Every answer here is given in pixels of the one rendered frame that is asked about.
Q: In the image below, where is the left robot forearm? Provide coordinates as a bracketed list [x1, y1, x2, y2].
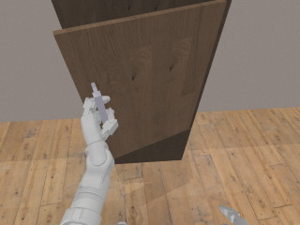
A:
[59, 141, 115, 225]

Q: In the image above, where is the cupboard door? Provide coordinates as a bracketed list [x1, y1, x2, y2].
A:
[52, 0, 227, 159]

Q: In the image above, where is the robot right hand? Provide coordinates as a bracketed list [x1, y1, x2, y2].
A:
[219, 205, 249, 225]

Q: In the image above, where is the robot left hand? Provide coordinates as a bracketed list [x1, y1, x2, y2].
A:
[81, 96, 119, 146]

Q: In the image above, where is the handle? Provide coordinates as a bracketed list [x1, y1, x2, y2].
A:
[91, 82, 109, 125]

